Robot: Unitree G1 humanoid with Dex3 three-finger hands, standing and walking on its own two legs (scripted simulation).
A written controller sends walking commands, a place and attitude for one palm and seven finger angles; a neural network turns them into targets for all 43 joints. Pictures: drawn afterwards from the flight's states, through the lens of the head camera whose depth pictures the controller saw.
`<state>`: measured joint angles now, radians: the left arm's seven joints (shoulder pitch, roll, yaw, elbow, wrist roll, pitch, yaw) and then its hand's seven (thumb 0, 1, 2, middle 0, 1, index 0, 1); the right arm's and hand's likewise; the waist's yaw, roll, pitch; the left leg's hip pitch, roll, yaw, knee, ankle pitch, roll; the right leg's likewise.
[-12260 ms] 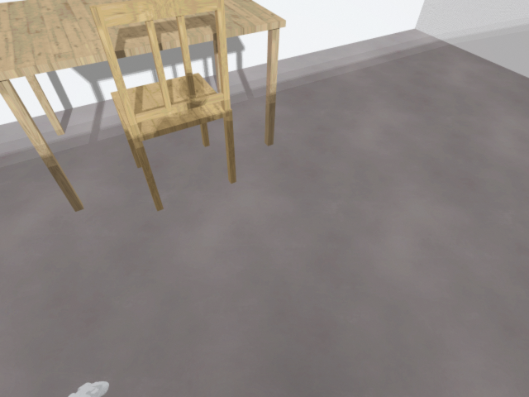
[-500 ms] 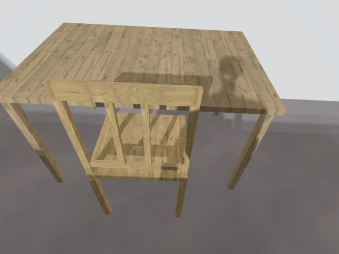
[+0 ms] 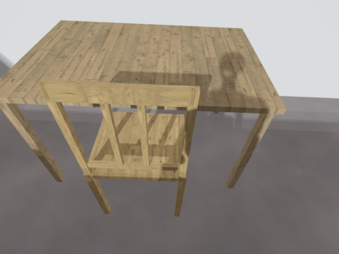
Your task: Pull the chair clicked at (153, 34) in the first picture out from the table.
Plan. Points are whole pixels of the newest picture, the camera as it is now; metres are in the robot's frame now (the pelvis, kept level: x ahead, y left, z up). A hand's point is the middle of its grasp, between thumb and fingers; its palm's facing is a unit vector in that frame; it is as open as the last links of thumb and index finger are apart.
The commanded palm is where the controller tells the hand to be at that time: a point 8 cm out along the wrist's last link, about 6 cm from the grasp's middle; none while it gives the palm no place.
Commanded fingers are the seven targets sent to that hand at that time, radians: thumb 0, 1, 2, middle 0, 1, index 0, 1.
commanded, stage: look again from close up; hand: left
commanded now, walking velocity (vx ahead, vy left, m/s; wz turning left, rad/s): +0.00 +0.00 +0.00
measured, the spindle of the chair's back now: (113, 137) +0.49 +0.23 -0.07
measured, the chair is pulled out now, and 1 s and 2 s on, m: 0.00 0.00 0.00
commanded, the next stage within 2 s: none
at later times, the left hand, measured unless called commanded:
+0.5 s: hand out of the picture -0.02 +0.14 -0.18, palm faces +0.07 -0.99 -0.14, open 7.4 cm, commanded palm none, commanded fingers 0.00 0.90 0.90 -0.20 -0.30 -0.20 -0.30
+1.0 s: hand out of the picture -0.02 +0.14 -0.18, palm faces +0.07 -0.99 -0.15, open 7.4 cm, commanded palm none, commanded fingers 0.00 0.90 0.90 -0.20 -0.30 -0.20 -0.30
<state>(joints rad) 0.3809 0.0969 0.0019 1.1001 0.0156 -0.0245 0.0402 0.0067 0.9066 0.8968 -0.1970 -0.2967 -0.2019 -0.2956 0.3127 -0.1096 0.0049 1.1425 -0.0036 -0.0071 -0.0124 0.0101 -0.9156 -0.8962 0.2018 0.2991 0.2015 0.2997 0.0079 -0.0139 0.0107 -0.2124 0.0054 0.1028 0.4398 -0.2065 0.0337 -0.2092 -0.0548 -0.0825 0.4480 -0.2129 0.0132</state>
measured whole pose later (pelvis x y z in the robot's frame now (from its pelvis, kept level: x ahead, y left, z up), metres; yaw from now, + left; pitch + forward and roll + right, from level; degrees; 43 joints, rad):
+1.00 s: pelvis +0.02 -0.01 +0.00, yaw +0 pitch -2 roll +0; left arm 0.38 0.10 0.00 1.11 0.01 -0.03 0.04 0.01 0.91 0.90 -0.20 -0.30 -0.20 -0.30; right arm 0.32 -0.11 0.01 1.15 0.00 -0.01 -0.02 0.01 -0.91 -0.90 0.20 0.30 0.20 0.30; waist 0.01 -0.01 0.01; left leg -0.17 0.01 0.10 0.43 -0.22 0.02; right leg -0.18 -0.04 -0.09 0.44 -0.24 0.00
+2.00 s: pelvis +0.02 -0.02 +0.00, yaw +0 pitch -1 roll +0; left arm 0.39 0.10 0.00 1.11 0.01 -0.03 0.04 0.01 0.91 0.90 -0.20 -0.30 -0.20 -0.30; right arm 0.33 -0.10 0.01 1.15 0.00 -0.01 -0.02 0.01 -0.91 -0.90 0.20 0.30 0.20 0.30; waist 0.01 -0.01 0.00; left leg -0.18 0.03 0.08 0.43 -0.23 0.00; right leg -0.18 -0.02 -0.10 0.45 -0.25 -0.02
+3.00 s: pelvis -0.01 -0.02 -0.03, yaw +1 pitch +5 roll +0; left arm 0.30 0.14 0.00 0.19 -0.18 -0.31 0.00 0.04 0.81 0.84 -0.17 -0.27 -0.18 -0.27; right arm 0.24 -0.31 -0.03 0.74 0.01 -0.35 -0.04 0.03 -0.92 -0.90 0.20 0.30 0.20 0.30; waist -0.03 0.01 -0.07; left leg -0.52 0.02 0.06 0.74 -0.32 0.01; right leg -0.51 -0.06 -0.10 0.76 -0.35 -0.02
